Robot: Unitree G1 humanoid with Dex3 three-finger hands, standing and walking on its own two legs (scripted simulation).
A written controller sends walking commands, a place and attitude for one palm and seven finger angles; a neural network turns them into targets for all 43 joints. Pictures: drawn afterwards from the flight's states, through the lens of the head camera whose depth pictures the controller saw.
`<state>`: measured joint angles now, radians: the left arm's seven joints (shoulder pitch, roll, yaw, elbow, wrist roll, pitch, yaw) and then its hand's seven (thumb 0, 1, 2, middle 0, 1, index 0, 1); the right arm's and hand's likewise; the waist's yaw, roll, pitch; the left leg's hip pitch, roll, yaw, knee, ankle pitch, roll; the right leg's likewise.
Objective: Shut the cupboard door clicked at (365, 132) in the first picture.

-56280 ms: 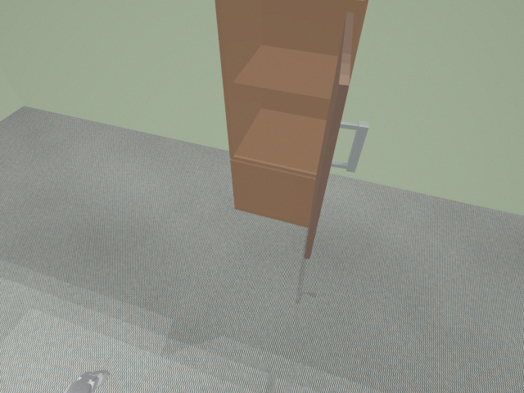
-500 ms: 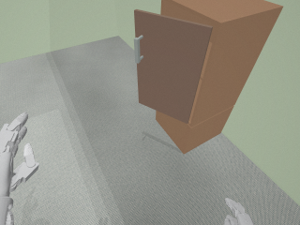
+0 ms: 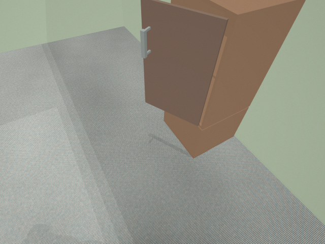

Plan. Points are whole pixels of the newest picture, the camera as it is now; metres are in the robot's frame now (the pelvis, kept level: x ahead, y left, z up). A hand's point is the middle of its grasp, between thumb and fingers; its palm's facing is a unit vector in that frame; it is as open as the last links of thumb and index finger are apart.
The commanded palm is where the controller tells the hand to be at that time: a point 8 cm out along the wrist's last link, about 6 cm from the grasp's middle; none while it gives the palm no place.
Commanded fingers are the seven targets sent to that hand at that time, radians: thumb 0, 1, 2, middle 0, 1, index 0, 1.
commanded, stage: let the arm hang, fingers relaxed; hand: left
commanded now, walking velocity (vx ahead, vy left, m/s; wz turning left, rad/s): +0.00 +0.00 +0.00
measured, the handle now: (146, 42) +0.92 +0.12 +0.02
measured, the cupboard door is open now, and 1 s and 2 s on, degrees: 28 28 28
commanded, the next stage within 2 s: look to check the result in 0.56 s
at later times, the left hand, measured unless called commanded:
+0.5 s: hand out of the picture -0.01 +0.16 -0.18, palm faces +0.01 -0.99 -0.13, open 7.4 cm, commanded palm none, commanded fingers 0.00 0.90 0.90 -0.20 -0.30 -0.20 -0.30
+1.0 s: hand out of the picture -0.01 +0.18 -0.17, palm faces +0.00 -0.98 -0.19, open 7.4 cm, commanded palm none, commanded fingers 0.00 0.90 0.90 -0.20 -0.30 -0.20 -0.30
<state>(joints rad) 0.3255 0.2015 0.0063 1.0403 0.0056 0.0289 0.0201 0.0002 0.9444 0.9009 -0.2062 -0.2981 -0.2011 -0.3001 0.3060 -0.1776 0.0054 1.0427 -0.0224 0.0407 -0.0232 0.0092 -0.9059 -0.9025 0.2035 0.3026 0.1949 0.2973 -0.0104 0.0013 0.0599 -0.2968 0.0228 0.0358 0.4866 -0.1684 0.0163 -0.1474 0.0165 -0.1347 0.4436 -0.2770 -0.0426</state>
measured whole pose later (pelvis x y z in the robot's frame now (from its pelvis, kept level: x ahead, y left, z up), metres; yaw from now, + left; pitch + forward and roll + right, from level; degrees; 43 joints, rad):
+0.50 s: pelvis +0.01 +0.01 +0.00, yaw -2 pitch -2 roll +0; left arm 0.32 0.11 0.00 1.14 0.01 0.00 0.03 0.00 0.91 0.90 -0.20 -0.30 -0.20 -0.30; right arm 0.32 -0.12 0.00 1.14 -0.02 0.01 -0.04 0.00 -0.91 -0.90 0.20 0.30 0.19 0.30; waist -0.01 -0.01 0.02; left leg -0.23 0.01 0.08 0.41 -0.15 0.03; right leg -0.11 0.00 -0.09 0.41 -0.26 -0.03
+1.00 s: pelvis +0.02 +0.01 +0.01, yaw -2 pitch -2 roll +0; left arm 0.33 0.14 0.01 1.15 0.01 0.00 0.04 0.00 0.91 0.90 -0.20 -0.30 -0.20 -0.30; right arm 0.29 -0.13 0.00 1.13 -0.02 0.01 -0.04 0.00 -0.91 -0.90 0.20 0.30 0.19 0.30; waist -0.01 0.00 0.03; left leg -0.21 0.00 0.09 0.40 -0.16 0.04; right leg -0.09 -0.01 -0.08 0.39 -0.26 -0.02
